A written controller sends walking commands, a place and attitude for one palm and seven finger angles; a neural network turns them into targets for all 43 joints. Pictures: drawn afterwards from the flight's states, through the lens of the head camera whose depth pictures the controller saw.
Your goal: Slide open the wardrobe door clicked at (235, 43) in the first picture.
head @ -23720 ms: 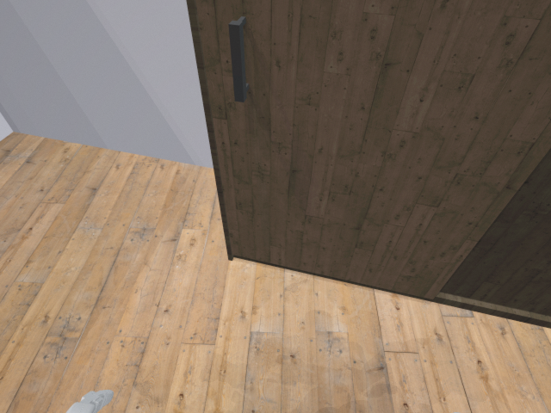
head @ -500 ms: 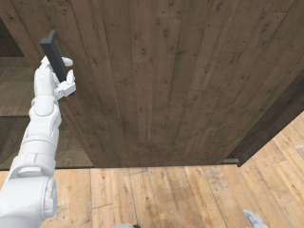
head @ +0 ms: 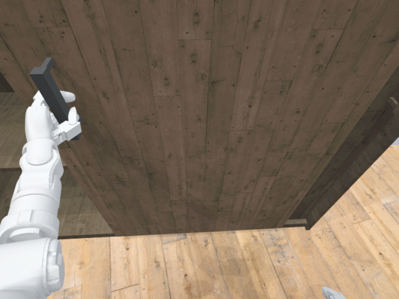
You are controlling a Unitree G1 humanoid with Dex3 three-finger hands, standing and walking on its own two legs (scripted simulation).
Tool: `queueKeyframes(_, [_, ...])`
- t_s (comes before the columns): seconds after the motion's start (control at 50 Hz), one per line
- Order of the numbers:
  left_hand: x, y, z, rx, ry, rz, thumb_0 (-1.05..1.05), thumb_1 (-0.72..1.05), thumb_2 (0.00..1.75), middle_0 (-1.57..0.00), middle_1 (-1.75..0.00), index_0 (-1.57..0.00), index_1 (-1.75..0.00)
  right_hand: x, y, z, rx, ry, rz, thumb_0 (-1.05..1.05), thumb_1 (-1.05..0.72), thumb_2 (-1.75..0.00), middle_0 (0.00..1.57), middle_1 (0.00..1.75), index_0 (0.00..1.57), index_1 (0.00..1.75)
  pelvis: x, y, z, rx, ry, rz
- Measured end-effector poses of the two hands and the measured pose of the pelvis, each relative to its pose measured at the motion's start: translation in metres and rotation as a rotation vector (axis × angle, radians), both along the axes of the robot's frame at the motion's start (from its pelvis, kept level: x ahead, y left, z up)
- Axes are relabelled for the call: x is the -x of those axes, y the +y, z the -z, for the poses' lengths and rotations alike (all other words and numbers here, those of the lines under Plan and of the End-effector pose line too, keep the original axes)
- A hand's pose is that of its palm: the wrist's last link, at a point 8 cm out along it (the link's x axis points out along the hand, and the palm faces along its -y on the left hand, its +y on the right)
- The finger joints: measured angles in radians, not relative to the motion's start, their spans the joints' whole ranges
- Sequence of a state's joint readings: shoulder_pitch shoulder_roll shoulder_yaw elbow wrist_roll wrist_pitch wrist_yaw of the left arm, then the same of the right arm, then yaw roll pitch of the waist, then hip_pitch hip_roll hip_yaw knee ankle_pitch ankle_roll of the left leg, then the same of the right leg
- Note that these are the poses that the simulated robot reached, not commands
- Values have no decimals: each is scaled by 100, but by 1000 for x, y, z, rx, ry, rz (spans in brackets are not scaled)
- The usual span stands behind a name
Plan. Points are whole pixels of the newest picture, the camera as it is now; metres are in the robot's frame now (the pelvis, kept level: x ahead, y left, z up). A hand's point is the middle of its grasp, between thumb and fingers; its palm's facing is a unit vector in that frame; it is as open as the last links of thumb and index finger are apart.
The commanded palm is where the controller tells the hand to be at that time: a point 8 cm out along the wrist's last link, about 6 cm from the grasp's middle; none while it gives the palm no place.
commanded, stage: stop walking and hold the door there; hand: left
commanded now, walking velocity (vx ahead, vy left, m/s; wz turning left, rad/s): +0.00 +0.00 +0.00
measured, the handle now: (62, 101) +0.46 +0.31 +0.14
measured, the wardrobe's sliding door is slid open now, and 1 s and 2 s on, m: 0.66 0.66 0.66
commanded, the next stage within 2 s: loosen the grip on the handle in 0.10 s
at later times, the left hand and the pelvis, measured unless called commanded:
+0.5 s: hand (70, 124) +0.41 +0.28 +0.13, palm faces +0.37 -0.91 -0.21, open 10.4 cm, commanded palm +0.37 +0.32 +0.13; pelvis -0.03 +0.01 -0.01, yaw +0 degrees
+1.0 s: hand (61, 125) +0.42 +0.31 +0.12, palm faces +0.39 -0.90 -0.21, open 14.2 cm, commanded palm +0.37 +0.35 +0.13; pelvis -0.01 +0.01 -0.01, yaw +1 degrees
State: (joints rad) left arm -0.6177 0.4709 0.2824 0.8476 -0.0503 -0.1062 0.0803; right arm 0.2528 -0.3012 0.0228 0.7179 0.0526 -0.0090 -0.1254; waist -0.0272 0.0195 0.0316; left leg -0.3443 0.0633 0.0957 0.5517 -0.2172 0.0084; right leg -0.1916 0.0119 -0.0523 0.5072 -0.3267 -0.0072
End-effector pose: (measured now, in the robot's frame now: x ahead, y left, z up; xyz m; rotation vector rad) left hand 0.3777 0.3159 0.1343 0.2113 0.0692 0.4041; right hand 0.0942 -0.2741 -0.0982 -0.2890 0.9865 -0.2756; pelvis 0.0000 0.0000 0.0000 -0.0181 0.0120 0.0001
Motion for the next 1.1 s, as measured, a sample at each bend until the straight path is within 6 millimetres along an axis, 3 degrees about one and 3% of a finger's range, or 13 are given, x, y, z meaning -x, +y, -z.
queueKeyframes(0.2, [0,1,0,-2,-6,17,-11,71,81,-32,-131,-31,-140,-6,8,-7,4,-39,0,1,-90,-90,20,30,20,30,2,6,-1,4,0,5])
queueKeyframes(0.28, [-8,11,0,67,34,35,-10,61,78,-35,-133,-34,-140,0,15,-11,-22,-58,-26,1,-90,-90,20,30,20,30,10,4,0,-8,33,-2])
queueKeyframes(0.34, [-2,15,-4,86,17,25,-7,53,74,-38,-136,-37,-140,9,15,-14,-23,-74,-29,1,-90,-90,20,30,20,30,17,4,0,-7,49,-1])
queueKeyframes(0.42, [2,9,-5,0,22,24,-4,32,63,-33,-129,-38,-139,26,12,-9,-24,-70,-20,1,-90,-90,20,30,20,30,27,7,4,0,55,-6])
queueKeyframes(0.58, [0,9,1,10,-11,23,-1,-26,34,-34,-131,-35,-133,66,11,4,-10,40,15,1,-90,-90,20,30,20,30,32,8,8,1,72,-12])
queueKeyframes(0.7, [-5,18,7,1,11,2,-1,-46,24,-33,-127,-33,-127,76,12,7,-4,81,37,1,-90,-90,20,30,20,30,26,10,9,4,86,-9])
queueKeyframes(0.8, [-5,21,6,-4,-4,7,-1,-52,21,-29,-121,-32,-124,68,16,9,-11,85,32,1,-90,-90,20,30,20,30,18,11,9,7,92,-10])
queueKeyframes(0.94, [-4,21,7,17,-13,16,-1,-54,20,-26,-117,-31,-120,36,21,9,-27,36,6,1,-90,-90,20,30,20,30,7,11,8,6,91,-13])
queueKeyframes(1.1, [9,54,3,4,11,-49,-1,-55,20,-25,-116,-29,-118,8,19,3,-26,-20,-10,1,-90,-90,20,30,20,30,2,7,9,4,100,-10])
